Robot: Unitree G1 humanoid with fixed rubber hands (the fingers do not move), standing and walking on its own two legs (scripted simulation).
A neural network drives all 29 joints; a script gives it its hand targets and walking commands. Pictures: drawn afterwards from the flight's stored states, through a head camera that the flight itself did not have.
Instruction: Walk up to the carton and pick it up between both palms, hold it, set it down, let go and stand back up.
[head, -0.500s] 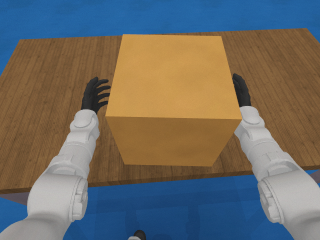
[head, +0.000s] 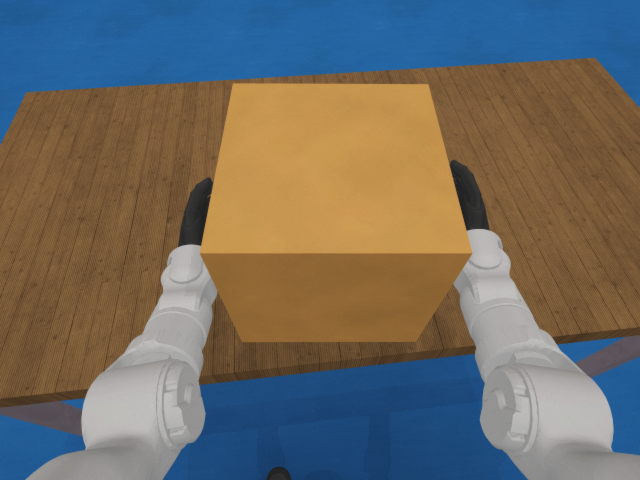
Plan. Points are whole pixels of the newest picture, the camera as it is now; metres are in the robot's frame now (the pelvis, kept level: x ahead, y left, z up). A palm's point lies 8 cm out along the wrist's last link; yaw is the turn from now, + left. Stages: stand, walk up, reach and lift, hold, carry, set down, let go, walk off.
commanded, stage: reach and lift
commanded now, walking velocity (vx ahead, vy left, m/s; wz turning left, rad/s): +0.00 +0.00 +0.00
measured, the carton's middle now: (329, 220) +0.45 +0.03 +0.02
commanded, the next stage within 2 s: none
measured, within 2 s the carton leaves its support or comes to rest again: leaves its support in 1.72 s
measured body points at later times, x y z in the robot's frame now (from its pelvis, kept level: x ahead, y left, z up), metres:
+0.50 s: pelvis +0.00 -0.01 +0.01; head +0.07 +0.01 +0.45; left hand +0.41 +0.21 +0.03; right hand +0.44 -0.14 +0.06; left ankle +0.05 +0.13 -0.74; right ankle -0.05 -0.14 -0.74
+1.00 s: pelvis +0.00 -0.01 +0.01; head +0.07 +0.02 +0.45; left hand +0.41 +0.21 +0.03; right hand +0.44 -0.14 +0.06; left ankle +0.05 +0.13 -0.74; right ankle -0.05 -0.14 -0.74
